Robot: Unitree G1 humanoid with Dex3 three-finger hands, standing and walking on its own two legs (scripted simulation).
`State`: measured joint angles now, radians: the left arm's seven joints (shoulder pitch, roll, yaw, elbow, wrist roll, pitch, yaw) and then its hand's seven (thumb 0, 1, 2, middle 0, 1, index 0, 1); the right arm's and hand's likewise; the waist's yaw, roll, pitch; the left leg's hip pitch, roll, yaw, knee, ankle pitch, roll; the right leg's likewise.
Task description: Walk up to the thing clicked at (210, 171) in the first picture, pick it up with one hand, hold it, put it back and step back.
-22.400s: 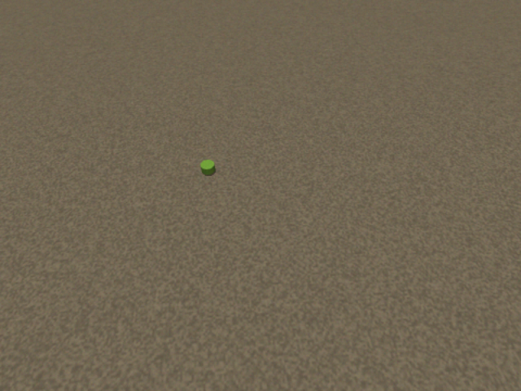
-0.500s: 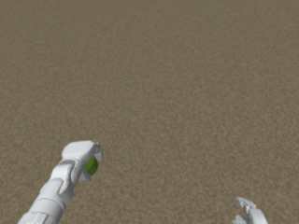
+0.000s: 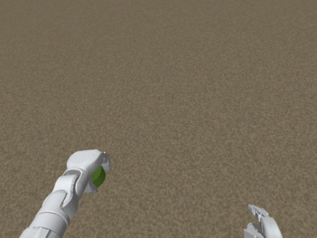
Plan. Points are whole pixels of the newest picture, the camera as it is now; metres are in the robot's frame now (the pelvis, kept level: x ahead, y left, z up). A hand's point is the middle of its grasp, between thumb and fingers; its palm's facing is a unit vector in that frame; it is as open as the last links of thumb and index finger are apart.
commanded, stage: hold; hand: left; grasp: from above
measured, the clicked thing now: (90, 174) +0.31 +0.23 -0.06
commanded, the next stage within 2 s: crouch in 0.28 s
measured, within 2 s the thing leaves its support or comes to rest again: neither
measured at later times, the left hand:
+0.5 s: hand (92, 172) +0.30 +0.22 -0.04, palm faces -0.44 -0.06 -0.90, open 8.3 cm
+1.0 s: hand (106, 185) +0.34 +0.23 -0.22, palm faces -0.42 +0.03 -0.91, open 8.2 cm
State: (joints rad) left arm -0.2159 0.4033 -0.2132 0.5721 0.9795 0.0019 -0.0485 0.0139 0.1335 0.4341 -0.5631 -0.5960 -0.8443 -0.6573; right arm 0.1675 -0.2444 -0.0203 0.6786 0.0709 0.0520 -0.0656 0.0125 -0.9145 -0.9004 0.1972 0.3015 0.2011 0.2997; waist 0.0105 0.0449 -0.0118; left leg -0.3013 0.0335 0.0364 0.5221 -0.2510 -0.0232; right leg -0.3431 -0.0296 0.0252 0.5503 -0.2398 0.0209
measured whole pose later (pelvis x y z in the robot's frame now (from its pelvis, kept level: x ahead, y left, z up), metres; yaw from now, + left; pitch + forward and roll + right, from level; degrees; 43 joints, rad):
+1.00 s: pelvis -0.03 +0.01 -0.11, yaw +1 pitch +22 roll -1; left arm -0.58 0.38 -0.14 1.16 1.16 -0.05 0.35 0.01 0.12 0.43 -0.58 -0.59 -0.88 -0.64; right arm 0.23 -0.27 -0.08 0.71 -0.01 0.03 -0.01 0.01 -0.91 -0.90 0.20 0.30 0.20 0.30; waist -0.09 0.01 -0.16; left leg -1.12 0.04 -0.02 1.25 -0.51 -0.02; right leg -1.13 -0.02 0.01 1.22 -0.47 0.03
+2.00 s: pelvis -0.07 +0.01 -0.39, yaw -2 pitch +36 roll -5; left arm -0.99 0.61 0.02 1.44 1.22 -0.12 0.38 0.00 0.11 0.42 -0.61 -0.57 -0.91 -0.60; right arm 0.15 -0.25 0.00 0.75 -0.12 -0.05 0.10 0.00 -0.91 -0.90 0.20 0.30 0.20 0.30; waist -0.24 0.01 -0.11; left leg -2.20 0.00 -0.11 2.26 -0.69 -0.03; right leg -2.17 -0.02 -0.01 2.19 -0.65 0.05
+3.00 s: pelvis -0.07 +0.01 -0.46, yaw -5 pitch +34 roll -9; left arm -1.06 0.77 0.09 1.65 1.31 -0.19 0.52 -0.01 0.12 0.38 -0.63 -0.54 -0.93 -0.58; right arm 0.16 -0.29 0.12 0.73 -0.21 -0.11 0.16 0.00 -0.91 -0.89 0.20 0.30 0.20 0.30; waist -0.33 -0.04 0.00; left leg -2.36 -0.01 -0.18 2.48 -0.71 -0.04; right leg -2.31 0.00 -0.05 2.36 -0.65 0.06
